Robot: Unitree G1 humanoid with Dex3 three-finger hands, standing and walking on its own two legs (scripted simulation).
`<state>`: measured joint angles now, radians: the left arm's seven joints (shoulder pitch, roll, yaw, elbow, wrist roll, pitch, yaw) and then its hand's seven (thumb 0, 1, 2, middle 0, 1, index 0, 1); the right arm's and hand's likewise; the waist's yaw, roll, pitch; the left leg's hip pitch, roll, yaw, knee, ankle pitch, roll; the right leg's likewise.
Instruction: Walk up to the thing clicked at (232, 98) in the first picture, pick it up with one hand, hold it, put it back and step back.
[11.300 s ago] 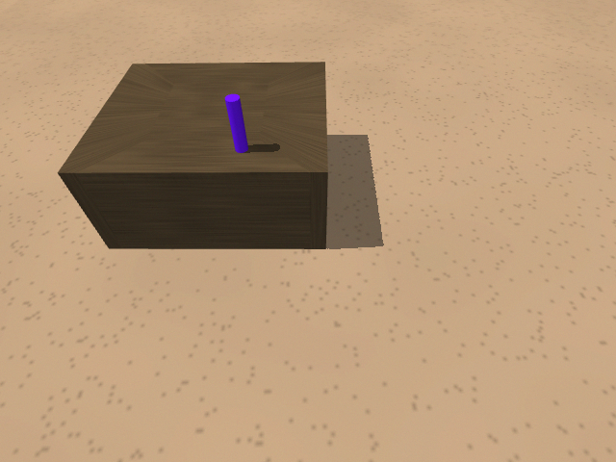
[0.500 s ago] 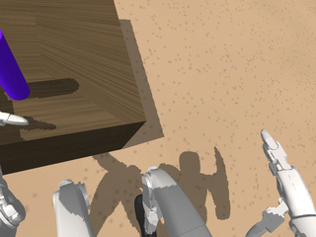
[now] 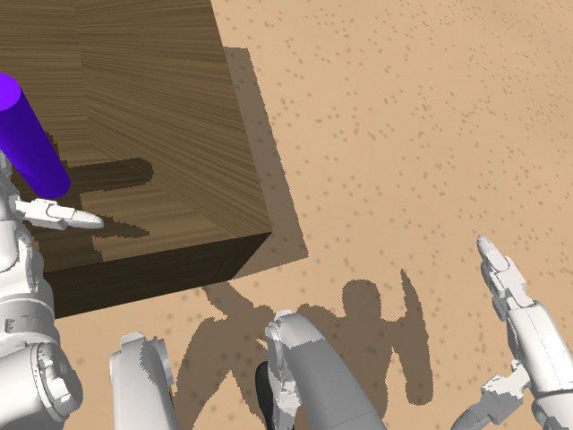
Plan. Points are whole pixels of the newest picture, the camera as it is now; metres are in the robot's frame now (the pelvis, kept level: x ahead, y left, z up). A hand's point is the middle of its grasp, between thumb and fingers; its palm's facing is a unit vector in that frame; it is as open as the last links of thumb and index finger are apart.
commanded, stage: close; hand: left
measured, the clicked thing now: (27, 147) +0.51 +0.24 -0.04
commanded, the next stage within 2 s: settle in 0.92 s
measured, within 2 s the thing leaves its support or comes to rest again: leaves its support in 1.30 s
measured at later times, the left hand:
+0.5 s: hand (37, 147) +0.51 +0.23 -0.05, palm faces +0.25 -0.97 +0.00, open 15.3 cm
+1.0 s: hand (41, 151) +0.51 +0.23 -0.05, palm faces +0.22 -0.98 +0.00, open 6.9 cm
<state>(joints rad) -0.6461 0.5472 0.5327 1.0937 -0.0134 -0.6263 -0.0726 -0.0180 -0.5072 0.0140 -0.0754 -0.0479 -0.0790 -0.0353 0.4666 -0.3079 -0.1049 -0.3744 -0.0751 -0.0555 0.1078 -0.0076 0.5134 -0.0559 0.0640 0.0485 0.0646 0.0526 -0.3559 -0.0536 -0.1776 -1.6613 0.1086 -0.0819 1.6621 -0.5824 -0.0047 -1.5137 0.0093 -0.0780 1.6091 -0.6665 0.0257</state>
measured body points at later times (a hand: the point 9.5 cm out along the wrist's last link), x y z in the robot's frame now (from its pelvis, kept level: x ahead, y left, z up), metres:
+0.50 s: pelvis +0.00 +0.00 +0.00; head +0.19 +0.10 +0.40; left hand +0.50 +0.28 -0.05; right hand +0.18 -0.25 +0.11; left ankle +0.07 +0.12 -0.52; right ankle +0.04 -0.14 -0.52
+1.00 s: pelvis +0.00 +0.01 +0.01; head +0.19 +0.11 +0.40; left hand +0.49 +0.28 -0.05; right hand +0.18 -0.24 +0.12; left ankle +0.07 +0.12 -0.52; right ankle +0.04 -0.14 -0.52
